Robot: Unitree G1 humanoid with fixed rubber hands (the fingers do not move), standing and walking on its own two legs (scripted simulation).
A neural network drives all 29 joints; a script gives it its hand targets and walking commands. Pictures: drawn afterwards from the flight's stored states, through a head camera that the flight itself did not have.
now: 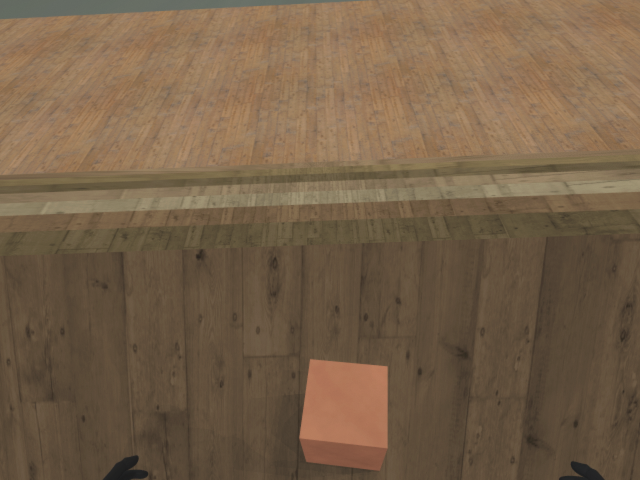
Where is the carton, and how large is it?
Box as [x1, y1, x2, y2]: [299, 359, 387, 470]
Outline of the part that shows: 310,359 299,436 306,461 379,470 387,448 387,366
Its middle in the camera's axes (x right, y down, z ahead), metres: +0.07 +0.49 +1.07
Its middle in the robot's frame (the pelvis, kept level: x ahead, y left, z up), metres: +0.39 +0.00 -0.66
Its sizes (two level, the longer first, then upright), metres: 0.210 0.200 0.250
